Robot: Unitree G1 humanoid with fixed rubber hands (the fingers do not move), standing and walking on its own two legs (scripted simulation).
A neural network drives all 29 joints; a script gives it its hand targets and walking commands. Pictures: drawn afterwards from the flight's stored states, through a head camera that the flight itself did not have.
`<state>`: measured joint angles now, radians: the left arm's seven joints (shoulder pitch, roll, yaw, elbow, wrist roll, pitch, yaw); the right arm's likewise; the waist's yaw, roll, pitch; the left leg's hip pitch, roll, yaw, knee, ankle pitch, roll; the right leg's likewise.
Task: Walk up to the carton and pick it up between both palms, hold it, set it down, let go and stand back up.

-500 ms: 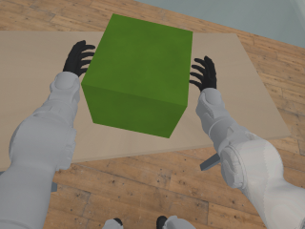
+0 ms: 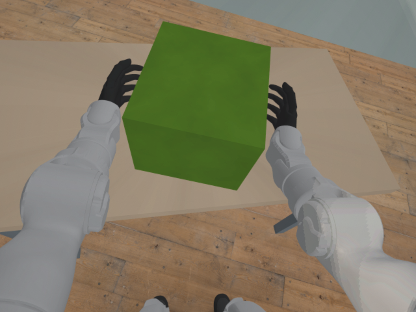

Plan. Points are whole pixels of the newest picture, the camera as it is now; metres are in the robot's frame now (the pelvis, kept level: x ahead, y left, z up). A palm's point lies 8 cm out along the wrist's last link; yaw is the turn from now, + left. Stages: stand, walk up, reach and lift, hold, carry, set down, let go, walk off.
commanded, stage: reach and lift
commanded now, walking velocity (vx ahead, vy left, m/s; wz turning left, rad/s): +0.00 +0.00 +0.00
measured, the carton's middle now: (201, 109) +0.52 -0.03 +0.01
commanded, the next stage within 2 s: none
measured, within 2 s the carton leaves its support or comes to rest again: leaves its support in 1.52 s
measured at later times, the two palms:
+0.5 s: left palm (113, 103) +0.49 +0.14 +0.06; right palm (284, 130) +0.42 -0.18 +0.06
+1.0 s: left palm (118, 106) +0.48 +0.13 +0.06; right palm (288, 134) +0.41 -0.19 +0.06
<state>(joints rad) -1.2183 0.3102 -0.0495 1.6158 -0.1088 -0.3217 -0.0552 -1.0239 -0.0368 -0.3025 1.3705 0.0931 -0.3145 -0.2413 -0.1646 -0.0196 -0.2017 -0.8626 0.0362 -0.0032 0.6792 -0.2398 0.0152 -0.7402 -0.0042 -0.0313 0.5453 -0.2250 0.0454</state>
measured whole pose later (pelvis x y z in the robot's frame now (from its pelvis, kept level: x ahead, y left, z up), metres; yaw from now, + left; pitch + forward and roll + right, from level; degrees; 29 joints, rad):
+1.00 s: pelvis +0.02 -0.02 +0.03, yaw +2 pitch +16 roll -2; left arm -1.03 0.22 0.50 1.39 0.40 -0.32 -0.13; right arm -0.78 0.19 -0.79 1.03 -0.45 -0.41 -0.21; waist -0.11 -0.06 -0.06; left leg -0.53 0.03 0.00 0.40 -0.15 -0.01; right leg -0.42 -0.01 -0.05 0.29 -0.15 0.02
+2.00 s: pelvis +0.02 -0.03 +0.04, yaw +0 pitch +3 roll -1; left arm -0.79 0.07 0.44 1.07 0.33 -0.14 -0.10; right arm -0.62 0.11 -0.52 0.92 -0.28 -0.26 -0.19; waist -0.03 -0.08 0.02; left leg -0.21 0.03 0.04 0.28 -0.13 0.00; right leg -0.13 -0.01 -0.01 0.22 -0.13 0.02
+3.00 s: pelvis +0.00 -0.03 +0.04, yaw +2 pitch -7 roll +0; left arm -0.54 -0.04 0.31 0.32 0.31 0.39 -0.07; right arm -0.58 0.00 -0.18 0.69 0.01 0.00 -0.16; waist -0.04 -0.08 0.07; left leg -0.05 0.02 0.02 0.28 -0.12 -0.01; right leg 0.03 -0.02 -0.04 0.24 -0.16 0.01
